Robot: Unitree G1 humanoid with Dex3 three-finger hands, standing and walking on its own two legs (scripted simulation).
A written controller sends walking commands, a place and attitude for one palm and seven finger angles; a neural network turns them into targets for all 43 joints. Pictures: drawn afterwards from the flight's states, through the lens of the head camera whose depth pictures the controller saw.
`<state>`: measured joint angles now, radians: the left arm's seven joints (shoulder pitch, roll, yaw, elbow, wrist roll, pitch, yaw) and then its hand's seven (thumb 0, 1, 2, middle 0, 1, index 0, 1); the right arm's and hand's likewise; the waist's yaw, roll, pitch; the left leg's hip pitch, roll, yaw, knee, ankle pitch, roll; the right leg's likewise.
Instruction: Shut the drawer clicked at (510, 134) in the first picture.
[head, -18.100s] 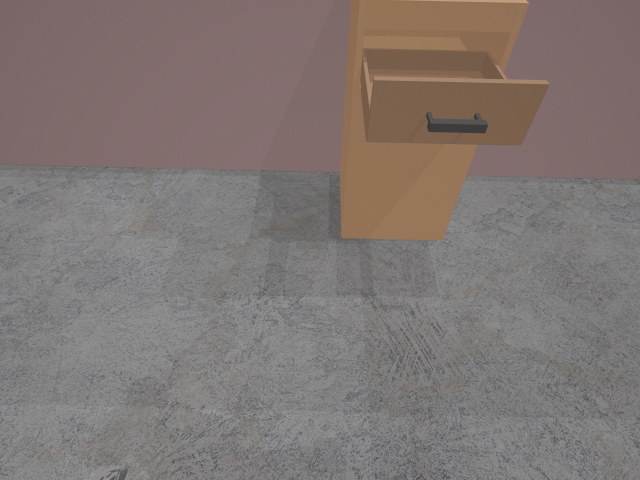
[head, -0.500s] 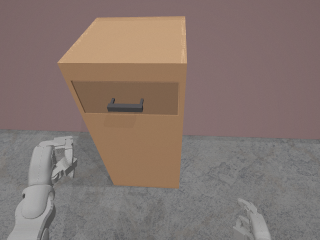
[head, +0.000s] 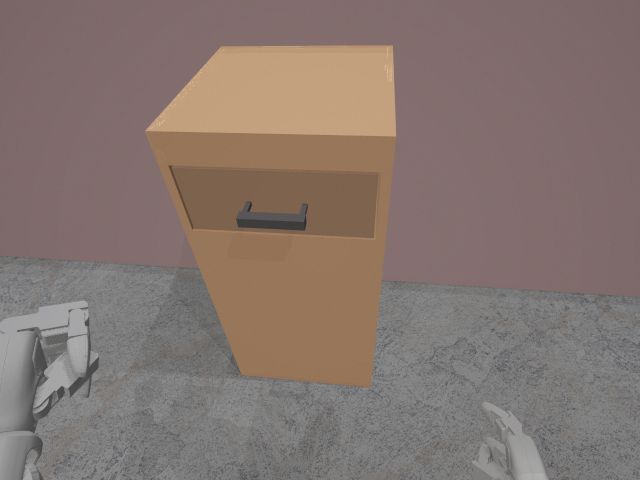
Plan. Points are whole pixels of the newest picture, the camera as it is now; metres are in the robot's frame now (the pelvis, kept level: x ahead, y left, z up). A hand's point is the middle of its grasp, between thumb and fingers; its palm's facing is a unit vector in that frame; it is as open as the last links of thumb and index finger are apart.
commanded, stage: step back with the hand held close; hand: left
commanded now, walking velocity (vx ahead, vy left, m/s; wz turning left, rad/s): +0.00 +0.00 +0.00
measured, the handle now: (273, 213) +0.58 +0.17 -0.01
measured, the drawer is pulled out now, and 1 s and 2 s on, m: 0.00 0.00 0.00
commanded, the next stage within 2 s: stop stepping back and stand still in 1.40 s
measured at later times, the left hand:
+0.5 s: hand (80, 371) +0.17 +0.25 +0.14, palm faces +0.24 -0.83 -0.50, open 3.3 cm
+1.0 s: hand (6, 450) +0.09 +0.26 +0.16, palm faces +0.33 -0.84 -0.44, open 3.3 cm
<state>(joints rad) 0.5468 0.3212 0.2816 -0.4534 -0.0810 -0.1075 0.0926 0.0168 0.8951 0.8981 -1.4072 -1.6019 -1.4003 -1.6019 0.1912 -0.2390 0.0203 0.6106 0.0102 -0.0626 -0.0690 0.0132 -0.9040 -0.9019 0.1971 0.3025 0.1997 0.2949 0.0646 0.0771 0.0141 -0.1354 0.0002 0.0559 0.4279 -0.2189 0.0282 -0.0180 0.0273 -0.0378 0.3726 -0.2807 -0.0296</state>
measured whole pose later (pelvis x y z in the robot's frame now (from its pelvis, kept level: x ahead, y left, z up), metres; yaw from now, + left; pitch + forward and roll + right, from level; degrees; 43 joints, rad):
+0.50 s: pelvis -0.03 +0.02 +0.00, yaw -2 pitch +0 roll -1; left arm 0.65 0.41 0.35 -0.55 -0.06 -0.18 0.09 0.02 0.89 0.90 -1.41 -1.60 -1.40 -1.60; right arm 0.18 -0.24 -0.02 0.54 0.01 0.04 -0.07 0.01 -0.90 -0.90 0.20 0.30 0.20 0.29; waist 0.00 0.03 0.05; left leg -0.28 0.00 0.09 0.44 -0.17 0.06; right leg -0.19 0.02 -0.01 0.41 -0.23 0.00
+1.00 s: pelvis -0.10 +0.04 -0.02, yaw -1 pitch -1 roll -3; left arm 0.62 0.38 0.36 -0.63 -0.04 -0.25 0.14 0.02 0.89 0.90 -1.41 -1.60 -1.40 -1.60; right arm 0.20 -0.22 -0.01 0.57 -0.01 -0.04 -0.07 0.01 -0.90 -0.90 0.20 0.30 0.20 0.30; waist -0.01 0.03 0.06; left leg -0.45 -0.01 0.04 0.59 -0.17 0.06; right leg -0.33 0.03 -0.03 0.52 -0.18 0.01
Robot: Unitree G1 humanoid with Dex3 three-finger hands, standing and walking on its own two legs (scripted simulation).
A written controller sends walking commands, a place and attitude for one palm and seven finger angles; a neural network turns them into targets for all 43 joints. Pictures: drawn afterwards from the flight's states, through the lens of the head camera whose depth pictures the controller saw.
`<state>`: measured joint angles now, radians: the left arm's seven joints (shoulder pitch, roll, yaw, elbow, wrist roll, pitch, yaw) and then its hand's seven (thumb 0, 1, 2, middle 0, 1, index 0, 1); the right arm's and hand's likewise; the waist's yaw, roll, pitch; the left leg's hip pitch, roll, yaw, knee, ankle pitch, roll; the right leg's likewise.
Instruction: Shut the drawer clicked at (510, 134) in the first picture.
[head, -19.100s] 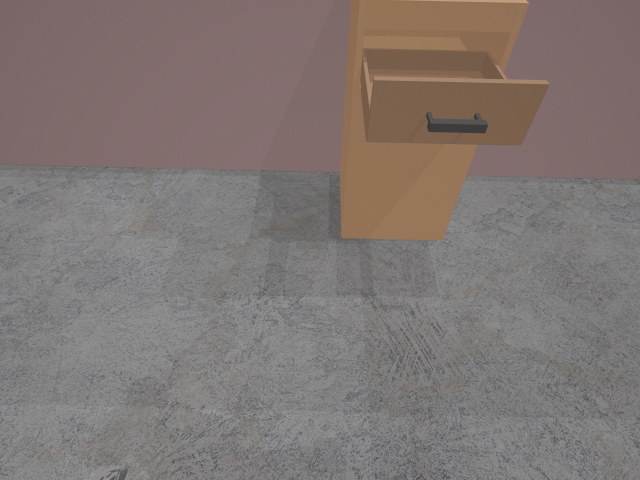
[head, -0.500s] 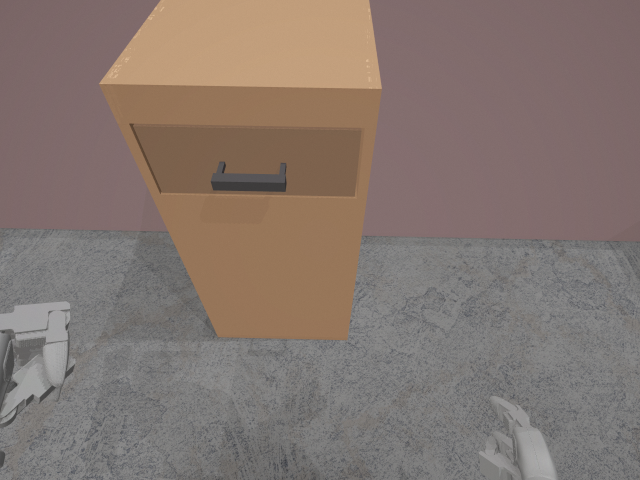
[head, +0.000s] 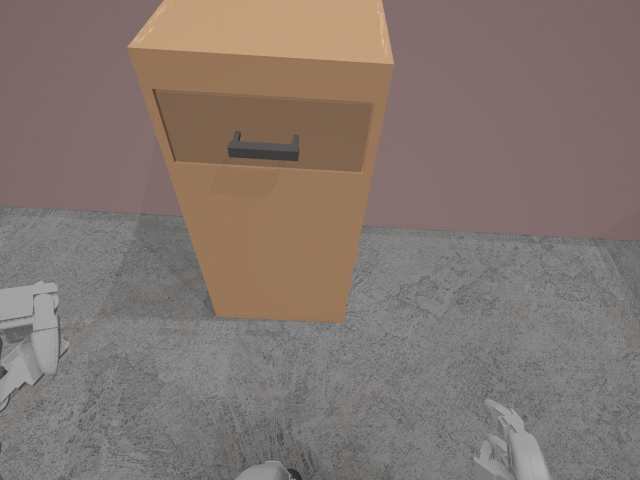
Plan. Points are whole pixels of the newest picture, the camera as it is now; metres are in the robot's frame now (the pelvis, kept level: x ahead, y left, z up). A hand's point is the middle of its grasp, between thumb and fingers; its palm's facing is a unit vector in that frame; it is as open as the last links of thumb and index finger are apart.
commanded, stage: step back with the hand held close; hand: left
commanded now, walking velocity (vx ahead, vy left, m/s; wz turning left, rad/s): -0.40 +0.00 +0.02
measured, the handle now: (265, 144) +0.68 +0.15 +0.01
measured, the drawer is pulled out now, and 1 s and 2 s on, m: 0.00 0.00 0.00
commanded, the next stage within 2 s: stop stepping back and stand still in 0.40 s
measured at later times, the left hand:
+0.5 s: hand out of the picture +0.11 +0.22 +0.19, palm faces +0.27 -0.83 -0.50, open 3.3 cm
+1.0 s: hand out of the picture +0.04 +0.24 +0.18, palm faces +0.35 -0.83 -0.44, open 3.2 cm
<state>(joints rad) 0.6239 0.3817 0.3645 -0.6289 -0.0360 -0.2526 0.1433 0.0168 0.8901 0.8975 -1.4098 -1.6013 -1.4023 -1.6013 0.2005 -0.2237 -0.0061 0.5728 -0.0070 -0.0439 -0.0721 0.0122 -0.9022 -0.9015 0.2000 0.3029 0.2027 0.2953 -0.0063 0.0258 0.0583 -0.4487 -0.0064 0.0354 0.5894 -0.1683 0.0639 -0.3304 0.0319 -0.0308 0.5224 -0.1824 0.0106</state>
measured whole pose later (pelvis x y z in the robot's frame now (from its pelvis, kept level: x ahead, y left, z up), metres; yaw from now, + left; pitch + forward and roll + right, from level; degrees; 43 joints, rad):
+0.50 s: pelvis -0.09 -0.01 +0.00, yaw +0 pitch +1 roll -4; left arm 0.65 0.49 0.42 -0.62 -0.09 -0.30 0.10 0.02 0.89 0.90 -1.41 -1.60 -1.40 -1.60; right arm 0.17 -0.18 0.00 0.60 -0.01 -0.04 -0.05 0.01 -0.90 -0.90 0.20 0.30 0.20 0.30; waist -0.03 0.03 0.01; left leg -0.55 0.03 0.02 0.48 -0.08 0.00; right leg -0.15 0.08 -0.01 0.50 -0.37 -0.02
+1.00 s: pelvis -0.14 +0.01 +0.01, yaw -3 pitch +0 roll +0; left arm 0.67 0.38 0.36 -0.56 -0.04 -0.20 0.15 0.01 0.89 0.90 -1.41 -1.60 -1.40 -1.60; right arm 0.28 -0.21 0.00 0.66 -0.01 -0.07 -0.08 0.01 -0.90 -0.90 0.20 0.30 0.20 0.30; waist 0.00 -0.01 -0.06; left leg -0.38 0.00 0.02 0.68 -0.31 0.01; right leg -0.19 0.04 0.00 0.47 -0.29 -0.05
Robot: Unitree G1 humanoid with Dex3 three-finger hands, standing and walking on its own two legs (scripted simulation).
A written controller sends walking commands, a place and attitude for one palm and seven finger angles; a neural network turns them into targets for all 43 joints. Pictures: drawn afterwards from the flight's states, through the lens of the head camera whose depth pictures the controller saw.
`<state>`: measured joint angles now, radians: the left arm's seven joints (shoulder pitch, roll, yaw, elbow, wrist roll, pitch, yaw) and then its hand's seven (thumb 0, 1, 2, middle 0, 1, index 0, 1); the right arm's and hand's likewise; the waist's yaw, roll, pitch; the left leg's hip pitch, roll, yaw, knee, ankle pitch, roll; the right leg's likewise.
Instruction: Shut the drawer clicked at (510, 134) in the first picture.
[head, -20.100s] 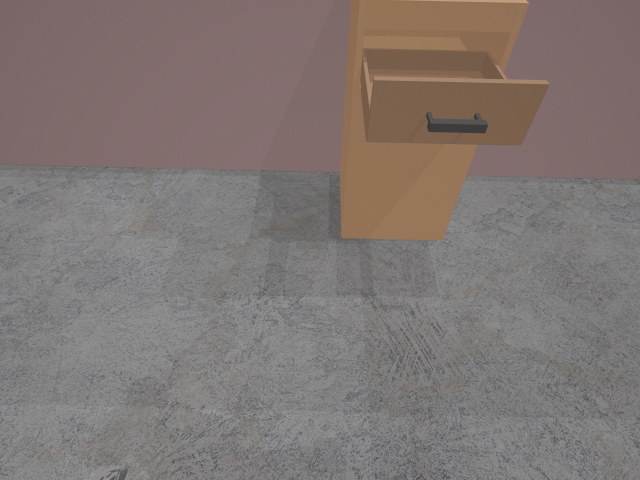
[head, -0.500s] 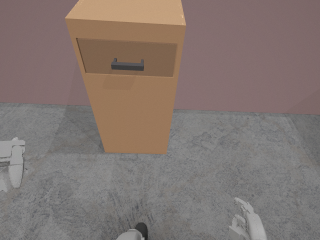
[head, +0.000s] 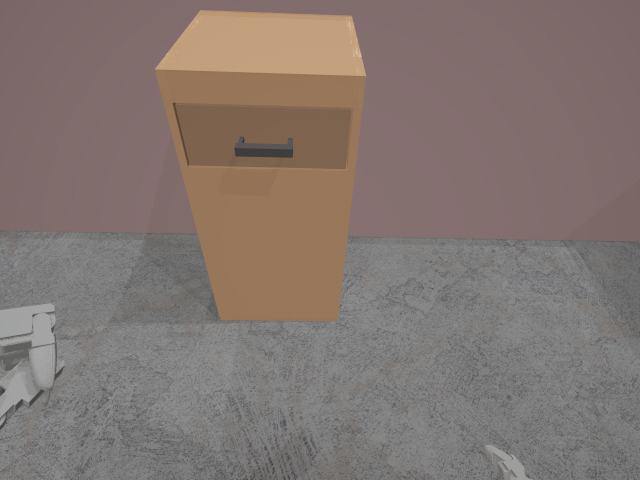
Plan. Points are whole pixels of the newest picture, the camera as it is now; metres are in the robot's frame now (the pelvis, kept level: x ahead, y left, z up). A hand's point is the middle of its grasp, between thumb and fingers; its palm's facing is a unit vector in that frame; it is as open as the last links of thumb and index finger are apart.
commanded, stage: stop stepping back and stand still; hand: left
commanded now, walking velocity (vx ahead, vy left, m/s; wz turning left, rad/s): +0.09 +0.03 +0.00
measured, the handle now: (265, 145) +0.82 +0.18 +0.00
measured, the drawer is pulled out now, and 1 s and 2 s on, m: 0.00 0.00 0.00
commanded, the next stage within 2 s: let the arm hang, fingers relaxed in 0.26 s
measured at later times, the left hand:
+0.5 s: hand (116, 446) +0.17 +0.26 -0.04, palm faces +0.16 -0.90 -0.41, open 3.1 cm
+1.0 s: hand out of the picture -0.10 +0.19 -0.17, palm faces +0.09 -0.97 -0.20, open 6.0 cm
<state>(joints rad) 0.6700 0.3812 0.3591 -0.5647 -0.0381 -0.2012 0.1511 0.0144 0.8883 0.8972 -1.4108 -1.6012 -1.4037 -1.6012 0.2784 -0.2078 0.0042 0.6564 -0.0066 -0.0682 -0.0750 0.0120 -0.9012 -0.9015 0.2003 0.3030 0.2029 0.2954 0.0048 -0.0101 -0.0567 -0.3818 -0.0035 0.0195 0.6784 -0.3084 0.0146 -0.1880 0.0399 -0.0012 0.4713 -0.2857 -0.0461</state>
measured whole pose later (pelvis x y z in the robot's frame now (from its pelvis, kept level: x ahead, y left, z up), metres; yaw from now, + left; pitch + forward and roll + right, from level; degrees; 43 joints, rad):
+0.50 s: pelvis -0.01 +0.02 -0.01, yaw +3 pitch +0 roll +0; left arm 0.32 0.29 0.12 0.25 0.04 -0.02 0.02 0.00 0.90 0.90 -1.34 -1.54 -1.34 -1.54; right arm 0.14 -0.26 -0.02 0.78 -0.02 -0.04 0.00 0.01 -0.90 -0.90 0.20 0.30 0.20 0.30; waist 0.00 0.07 -0.01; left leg -0.36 -0.02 0.01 0.63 -0.27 0.03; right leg -0.27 -0.01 -0.04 0.64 -0.37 0.00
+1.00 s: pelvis -0.02 +0.02 +0.00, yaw +3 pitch -2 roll -1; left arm 0.38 0.16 0.01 1.17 0.01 0.02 0.02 0.01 0.91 0.90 -0.45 -0.59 -0.44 -0.59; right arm 0.32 -0.13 -0.01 1.12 -0.01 0.03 -0.04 0.01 -0.91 -0.90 0.20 0.30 0.20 0.29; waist 0.00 0.02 0.07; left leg -0.26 -0.02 0.00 0.44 -0.15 0.03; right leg -0.16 -0.01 -0.05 0.43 -0.24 0.00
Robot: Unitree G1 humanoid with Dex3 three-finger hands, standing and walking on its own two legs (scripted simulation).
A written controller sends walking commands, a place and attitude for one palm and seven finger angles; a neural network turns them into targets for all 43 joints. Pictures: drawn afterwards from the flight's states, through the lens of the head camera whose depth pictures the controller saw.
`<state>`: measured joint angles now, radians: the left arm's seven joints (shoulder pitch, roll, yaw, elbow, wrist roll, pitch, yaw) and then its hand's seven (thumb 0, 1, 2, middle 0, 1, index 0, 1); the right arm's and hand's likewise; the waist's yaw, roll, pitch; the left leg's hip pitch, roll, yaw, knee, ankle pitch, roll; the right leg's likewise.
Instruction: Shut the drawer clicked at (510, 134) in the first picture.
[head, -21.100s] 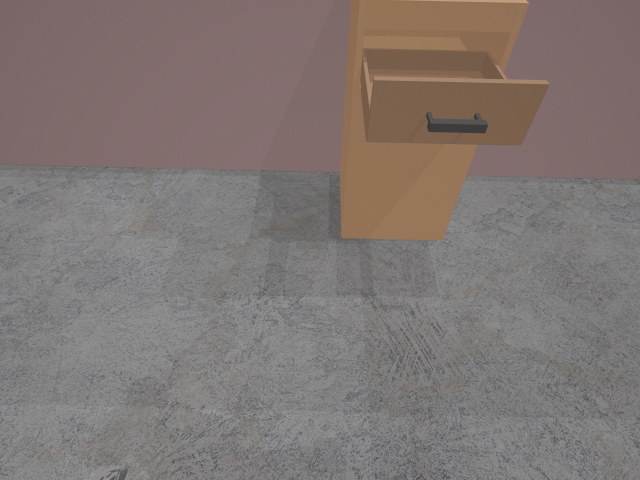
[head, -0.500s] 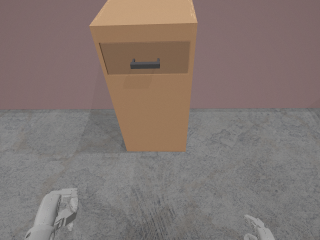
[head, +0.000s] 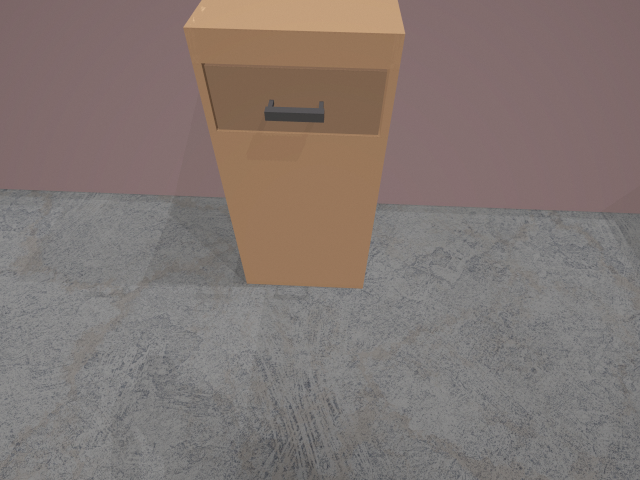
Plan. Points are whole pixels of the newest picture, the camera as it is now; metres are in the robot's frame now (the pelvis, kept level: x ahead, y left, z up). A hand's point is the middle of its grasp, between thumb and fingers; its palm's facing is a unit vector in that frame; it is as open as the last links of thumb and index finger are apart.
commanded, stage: let the arm hang, fingers relaxed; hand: left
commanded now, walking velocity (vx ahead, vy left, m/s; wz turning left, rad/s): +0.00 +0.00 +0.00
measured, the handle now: (295, 109) +0.85 +0.11 +0.00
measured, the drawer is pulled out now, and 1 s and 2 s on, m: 0.00 0.00 0.00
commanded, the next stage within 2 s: look to check the result in 0.46 s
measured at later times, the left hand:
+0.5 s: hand out of the picture -0.02 +0.13 -0.18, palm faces +0.04 -0.99 -0.15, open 7.4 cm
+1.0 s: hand out of the picture -0.01 +0.13 -0.18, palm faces +0.04 -0.99 -0.16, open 7.4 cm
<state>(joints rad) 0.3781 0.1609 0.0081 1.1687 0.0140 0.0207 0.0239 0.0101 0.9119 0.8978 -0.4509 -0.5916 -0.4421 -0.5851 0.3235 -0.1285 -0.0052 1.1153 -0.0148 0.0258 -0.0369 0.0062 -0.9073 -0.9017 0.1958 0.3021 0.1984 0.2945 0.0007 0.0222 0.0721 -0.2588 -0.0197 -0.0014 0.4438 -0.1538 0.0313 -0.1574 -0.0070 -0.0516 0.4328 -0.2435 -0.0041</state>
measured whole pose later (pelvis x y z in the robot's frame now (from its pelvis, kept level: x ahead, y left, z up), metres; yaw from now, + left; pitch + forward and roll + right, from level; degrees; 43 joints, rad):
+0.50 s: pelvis +0.00 -0.01 +0.00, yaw -1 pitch -2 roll +0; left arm 0.32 0.09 0.02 1.14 0.01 0.00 0.03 0.01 0.92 0.90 -0.20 -0.30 -0.20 -0.30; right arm 0.35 -0.09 -0.02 1.14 -0.02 0.01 -0.05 0.00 -0.91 -0.90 0.19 0.30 0.20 0.29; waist -0.02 0.01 0.04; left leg -0.26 0.00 0.00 0.46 -0.17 0.01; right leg -0.17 0.01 -0.05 0.46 -0.26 -0.02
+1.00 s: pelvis +0.02 -0.03 +0.00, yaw -1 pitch -2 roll +0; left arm 0.31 0.09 0.01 1.16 0.01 -0.01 0.04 0.01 0.91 0.90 -0.20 -0.30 -0.19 -0.30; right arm 0.30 -0.10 -0.01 1.15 -0.02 0.01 -0.05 0.00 -0.91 -0.90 0.19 0.30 0.20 0.29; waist -0.01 0.02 0.06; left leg -0.23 0.01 0.00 0.45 -0.18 -0.01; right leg -0.14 0.02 -0.05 0.44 -0.27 -0.04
